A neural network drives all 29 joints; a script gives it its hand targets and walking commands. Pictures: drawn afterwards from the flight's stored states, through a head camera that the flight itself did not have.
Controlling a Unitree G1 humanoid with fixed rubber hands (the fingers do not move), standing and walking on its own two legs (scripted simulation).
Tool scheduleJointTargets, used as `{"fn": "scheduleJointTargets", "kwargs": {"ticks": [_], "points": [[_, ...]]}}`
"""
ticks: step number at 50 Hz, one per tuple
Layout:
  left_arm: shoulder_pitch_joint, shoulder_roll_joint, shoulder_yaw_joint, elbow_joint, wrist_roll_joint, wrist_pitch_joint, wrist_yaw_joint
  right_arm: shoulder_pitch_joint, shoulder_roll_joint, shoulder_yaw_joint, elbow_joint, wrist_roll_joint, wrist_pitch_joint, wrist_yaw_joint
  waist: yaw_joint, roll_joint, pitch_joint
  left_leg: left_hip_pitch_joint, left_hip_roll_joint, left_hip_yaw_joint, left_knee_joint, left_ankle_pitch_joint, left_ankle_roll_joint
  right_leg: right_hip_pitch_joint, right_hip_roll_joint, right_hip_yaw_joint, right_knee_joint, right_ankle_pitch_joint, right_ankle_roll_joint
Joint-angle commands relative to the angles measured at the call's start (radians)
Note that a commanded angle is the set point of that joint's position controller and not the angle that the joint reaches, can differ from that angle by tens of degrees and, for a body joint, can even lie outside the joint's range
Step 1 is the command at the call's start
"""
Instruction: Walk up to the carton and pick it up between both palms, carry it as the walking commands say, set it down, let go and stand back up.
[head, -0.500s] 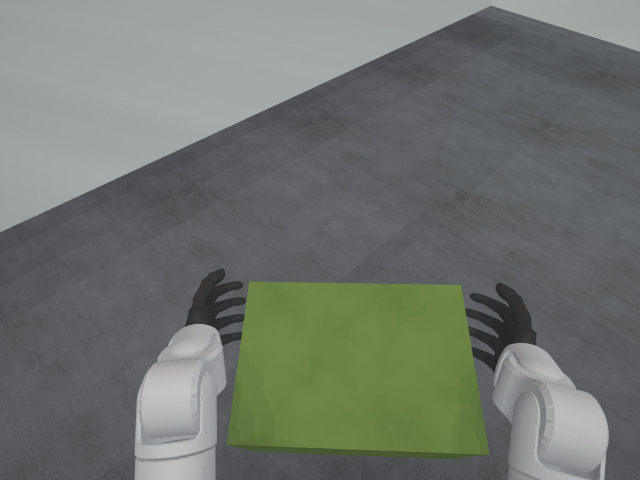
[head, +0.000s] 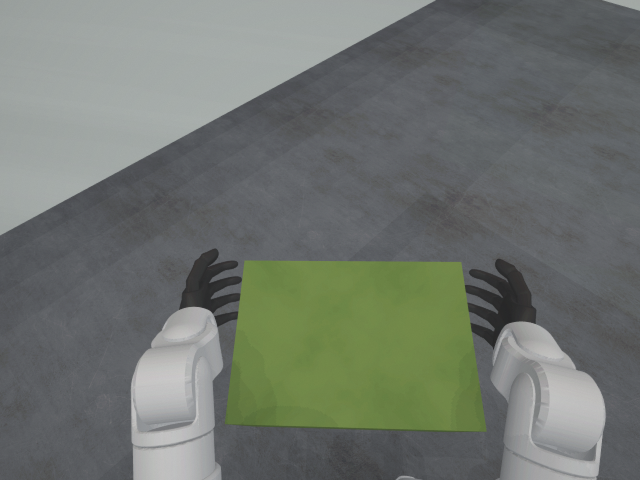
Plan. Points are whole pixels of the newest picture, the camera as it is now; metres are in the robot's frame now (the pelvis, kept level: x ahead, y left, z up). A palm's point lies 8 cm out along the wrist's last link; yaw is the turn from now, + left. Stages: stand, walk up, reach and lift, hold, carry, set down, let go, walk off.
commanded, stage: carry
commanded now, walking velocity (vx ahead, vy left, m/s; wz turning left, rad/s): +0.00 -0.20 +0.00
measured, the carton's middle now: (350, 349) +0.28 -0.01 -0.01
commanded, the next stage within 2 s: none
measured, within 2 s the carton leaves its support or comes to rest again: neither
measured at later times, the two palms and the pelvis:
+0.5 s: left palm (326, 292) +0.31 +0.02 +0.08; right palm (625, 288) +0.32 -0.32 +0.08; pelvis +0.04 -0.16 +0.00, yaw +1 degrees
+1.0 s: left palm (477, 341) +0.25 -0.14 +0.09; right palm out of the picture +0.26 -0.48 +0.09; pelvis -0.01 -0.31 +0.00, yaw +1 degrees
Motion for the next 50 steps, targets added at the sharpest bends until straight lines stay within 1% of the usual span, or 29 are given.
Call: {"fn": "scheduleJointTargets", "kwargs": {"ticks": [1, 2, 6, 7, 9, 10, 11, 12, 13, 15, 17, 20, 21, 22, 23, 24, 25, 26, 28, 36, 38, 39, 40, 41, 43, 44, 47, 48, 50], "points": [[-0.269, -0.857, -0.668, 0.029, -0.366, 0.031, -0.298, -0.481, 0.857, 0.812, 0.010, 0.436, 0.046, 0.365, 0.026, -0.348, -0.470, -0.222, -0.133, -0.010, 0.435, -0.330, 0.047, 0.473, -0.343, 0.265, -0.038, 1.108, -0.252], [-0.238, -0.819, -0.663, 0.001, -0.369, 0.030, -0.290, -0.406, 0.840, 0.811, 0.057, 0.434, 0.042, 0.365, 0.032, -0.235, -0.476, -0.225, -0.134, -0.010, 0.451, -0.299, 0.058, 0.485, -0.312, 0.247, -0.033, 1.035, -0.254], [-0.355, -0.878, -0.682, -0.022, -0.412, 0.013, -0.307, -0.516, 0.848, 0.811, -0.021, 0.429, 0.022, 0.352, 0.019, -0.317, -0.425, -0.198, -0.138, 0.018, 0.157, -0.193, 0.096, 0.391, -0.230, 0.135, -0.032, 0.812, -0.213], [-0.362, -0.896, -0.722, -0.032, -0.429, 0.014, -0.309, -0.469, 0.854, 0.799, -0.003, 0.426, 0.015, 0.346, 0.026, -0.213, -0.445, -0.169, -0.151, 0.030, 0.071, -0.152, 0.094, 0.405, -0.233, 0.145, -0.030, 0.754, -0.217], [-0.378, -0.881, -0.729, -0.055, -0.422, 0.010, -0.290, -0.430, 0.860, 0.764, 0.036, 0.417, 0.019, 0.350, -0.002, -0.172, -0.497, 0.085, -0.128, 0.039, -0.317, 0.249, 0.104, 0.307, -0.162, 0.101, 0.054, 0.552, -0.139], [-0.394, -0.916, -0.761, -0.058, -0.450, 0.008, -0.295, -0.474, 0.837, 0.768, -0.035, 0.412, -0.001, 0.346, -0.012, -0.041, -0.522, 0.243, 0.032, -0.142, -0.298, 0.697, 0.153, 0.119, -0.081, 0.026, 0.183, 0.214, -0.065], [-0.344, -0.878, -0.727, -0.023, -0.423, 0.017, -0.297, -0.437, 0.857, 0.797, 0.021, 0.417, -0.003, 0.343, 0.002, 0.204, -0.476, 0.412, 0.271, -0.408, -0.253, 1.201, 0.267, -0.122, 0.002, 0.025, 0.333, -0.322, -0.023], [-0.373, -0.859, -0.717, -0.004, -0.420, 0.030, -0.296, -0.396, 0.830, 0.775, 0.063, 0.396, 0.005, 0.343, -0.007, 0.207, -0.446, 0.356, 0.343, -0.417, -0.207, 1.266, 0.393, -0.168, -0.006, 0.137, 0.558, -0.437, -0.004], [-0.452, -0.860, -0.743, -0.003, -0.425, 0.025, -0.308, -0.447, 0.859, 0.776, 0.071, 0.392, 0.003, 0.346, -0.017, 0.106, -0.395, 0.331, 0.312, -0.376, -0.226, 1.139, 0.391, -0.230, -0.017, 0.155, 0.626, -0.439, 0.018], [-0.459, -0.863, -0.760, 0.005, -0.437, 0.036, -0.302, -0.414, 0.834, 0.729, 0.123, 0.382, 0.012, 0.357, -0.003, 0.203, -0.268, 0.234, 0.238, -0.286, -0.268, 0.951, 0.330, -0.294, -0.041, 0.161, 0.610, -0.386, 0.023], [-0.487, -0.881, -0.763, -0.035, -0.459, 0.036, -0.314, -0.487, 0.848, 0.767, 0.035, 0.388, 0.006, 0.344, 0.020, 0.154, -0.311, 0.195, 0.167, -0.144, -0.210, 0.859, 0.243, -0.209, -0.084, 0.149, 0.442, -0.319, 0.033], [-0.385, -0.874, -0.718, 0.034, -0.426, 0.045, -0.305, -0.519, 0.836, 0.756, 0.018, 0.390, 0.017, 0.338, 0.008, 0.189, -0.352, 0.214, 0.119, -0.089, -0.155, 1.014, 0.180, -0.083, -0.012, 0.050, 0.153, -0.285, 0.033], [-0.391, -0.859, -0.720, 0.022, -0.428, 0.055, -0.296, -0.391, 0.849, 0.734, 0.104, 0.371, 0.030, 0.336, 0.008, 0.290, -0.358, 0.222, 0.095, -0.065, -0.141, 1.054, 0.171, -0.023, 0.025, 0.002, 0.055, -0.250, 0.019], [-0.378, -0.853, -0.709, 0.010, -0.423, 0.052, -0.302, -0.428, 0.843, 0.745, 0.063, 0.366, 0.031, 0.336, 0.014, 0.224, -0.374, 0.222, 0.052, -0.007, -0.060, 1.132, 0.136, 0.069, 0.076, -0.083, -0.094, -0.115, 0.034], [-0.359, -0.862, -0.720, 0.035, -0.430, 0.050, -0.300, -0.360, 0.837, 0.739, 0.109, 0.358, 0.031, 0.335, 0.018, 0.195, -0.407, 0.137, 0.026, 0.016, -0.008, 0.955, 0.098, 0.223, 0.059, -0.082, -0.150, 0.012, 0.014], [-0.367, -0.866, -0.713, 0.004, -0.437, 0.046, -0.309, -0.396, 0.845, 0.757, 0.082, 0.371, 0.033, 0.335, 0.026, 0.026, -0.457, -0.076, -0.014, 0.028, 0.132, 0.585, 0.044, 0.453, -0.068, 0.064, -0.151, 0.406, -0.021], [-0.379, -0.865, -0.696, 0.030, -0.440, 0.040, -0.316, -0.427, 0.869, 0.796, 0.068, 0.380, 0.030, 0.327, 0.030, -0.336, -0.470, -0.363, -0.140, 0.087, 0.308, -0.235, 0.013, 0.666, -0.296, 0.301, -0.053, 1.130, -0.114], [-0.348, -0.882, -0.673, 0.038, -0.403, 0.023, -0.314, -0.511, 0.879, 0.848, -0.010, 0.416, 0.030, 0.341, 0.028, -0.474, -0.435, -0.362, -0.168, 0.028, 0.343, -0.335, 0.032, 0.526, -0.310, 0.336, -0.028, 1.245, -0.206], [-0.391, -0.919, -0.698, -0.003, -0.427, 0.019, -0.312, -0.563, 0.892, 0.845, -0.029, 0.438, 0.011, 0.344, 0.030, -0.208, -0.434, -0.321, -0.151, -0.007, 0.460, -0.244, 0.063, 0.461, -0.265, 0.204, -0.017, 1.065, -0.213], [-0.370, -0.894, -0.704, 0.062, -0.406, 0.027, -0.311, -0.530, 0.859, 0.788, 0.073, 0.412, 0.025, 0.344, 0.025, -0.273, -0.372, -0.102, -0.157, -0.006, -0.010, -0.038, 0.120, 0.254, -0.207, 0.206, -0.097, 0.406, -0.209], [-0.365, -0.879, -0.700, 0.075, -0.411, 0.033, -0.316, -0.524, 0.849, 0.779, 0.075, 0.410, 0.023, 0.345, 0.008, -0.168, -0.409, 0.080, -0.150, 0.032, -0.190, 0.184, 0.135, 0.161, -0.180, 0.168, -0.081, 0.223, -0.122], [-0.417, -0.896, -0.708, 0.096, -0.417, 0.044, -0.318, -0.516, 0.873, 0.755, 0.147, 0.403, 0.032, 0.352, 0.002, -0.047, -0.372, 0.143, -0.052, -0.098, -0.256, 0.169, 0.173, 0.043, -0.137, 0.138, -0.004, 0.017, -0.082], [-0.477, -0.907, -0.725, 0.093, -0.418, 0.044, -0.317, -0.515, 0.884, 0.756, 0.174, 0.401, 0.026, 0.357, -0.003, 0.184, -0.351, 0.203, 0.151, -0.373, -0.338, 0.194, 0.273, -0.132, -0.056, 0.101, 0.195, -0.196, -0.015], [-0.519, -0.884, -0.725, 0.094, -0.435, 0.055, -0.331, -0.512, 0.857, 0.754, 0.180, 0.399, 0.022, 0.361, -0.025, 0.389, -0.268, 0.010, 0.439, -0.654, -0.459, 0.228, 0.462, -0.204, -0.019, 0.149, 0.600, -0.448, 0.036], [-0.608, -0.909, -0.736, 0.097, -0.451, 0.038, -0.329, -0.577, 0.893, 0.744, 0.164, 0.404, 0.019, 0.370, -0.005, 0.049, -0.237, -0.082, 0.251, -0.404, -0.419, 0.199, 0.370, -0.145, -0.010, 0.209, 0.762, -0.344, 0.011], [-0.575, -0.904, -0.717, 0.111, -0.449, 0.044, -0.332, -0.573, 0.885, 0.736, 0.181, 0.394, 0.026, 0.367, 0.008, 0.011, -0.199, -0.134, 0.207, -0.294, -0.421, 0.163, 0.303, -0.142, -0.053, 0.206, 0.693, -0.326, 0.016], [-0.521, -0.896, -0.720, 0.125, -0.440, 0.052, -0.321, -0.586, 0.867, 0.734, 0.171, 0.399, 0.026, 0.361, 0.032, 0.238, -0.240, -0.079, 0.120, -0.149, -0.350, 0.361, 0.229, -0.087, -0.038, 0.099, 0.403, -0.321, 0.024], [-0.557, -0.899, -0.711, 0.108, -0.440, 0.055, -0.316, -0.587, 0.896, 0.737, 0.178, 0.400, 0.033, 0.358, 0.025, 0.189, -0.270, -0.066, 0.114, -0.149, -0.335, 0.325, 0.213, -0.018, -0.012, 0.053, 0.281, -0.364, 0.028], [-0.432, -0.876, -0.659, 0.193, -0.407, 0.067, -0.317, -0.514, 0.862, 0.749, 0.226, 0.381, 0.047, 0.353, 0.038, 0.274, -0.290, -0.011, 0.091, -0.112, -0.239, 0.468, 0.164, 0.062, -0.011, 0.046, -0.022, -0.298, 0.011]]}}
